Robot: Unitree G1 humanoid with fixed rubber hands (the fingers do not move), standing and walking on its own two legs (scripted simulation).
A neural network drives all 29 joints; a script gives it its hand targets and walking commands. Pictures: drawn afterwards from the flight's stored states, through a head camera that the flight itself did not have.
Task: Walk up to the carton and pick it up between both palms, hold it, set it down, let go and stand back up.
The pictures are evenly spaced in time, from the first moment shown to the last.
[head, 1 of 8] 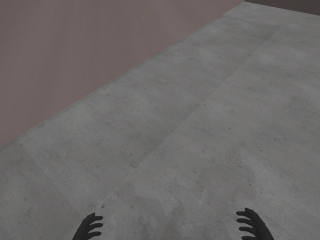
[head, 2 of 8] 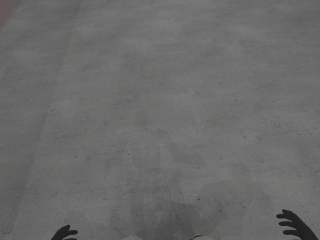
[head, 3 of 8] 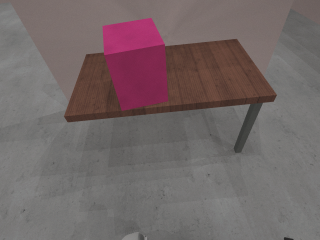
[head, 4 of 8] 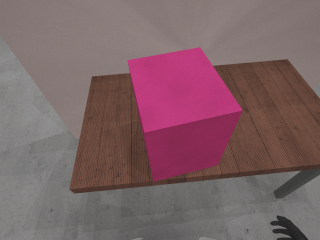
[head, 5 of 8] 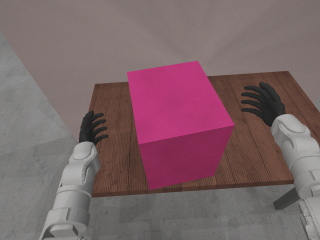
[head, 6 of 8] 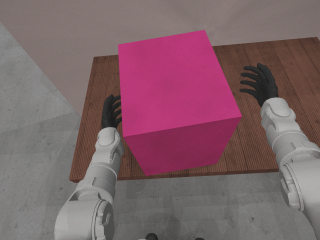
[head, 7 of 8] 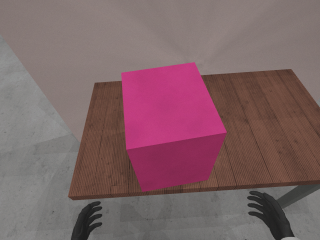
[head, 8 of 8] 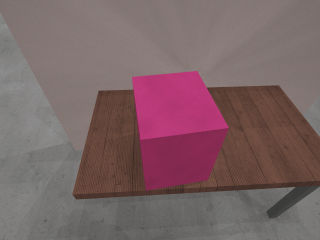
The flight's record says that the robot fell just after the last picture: no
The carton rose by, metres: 0.00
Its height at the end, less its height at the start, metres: +0.00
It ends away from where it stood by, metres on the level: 0.02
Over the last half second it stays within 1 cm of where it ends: yes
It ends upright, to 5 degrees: yes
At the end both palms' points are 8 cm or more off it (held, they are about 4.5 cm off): yes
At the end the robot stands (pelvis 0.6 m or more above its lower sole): yes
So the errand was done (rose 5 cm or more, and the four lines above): no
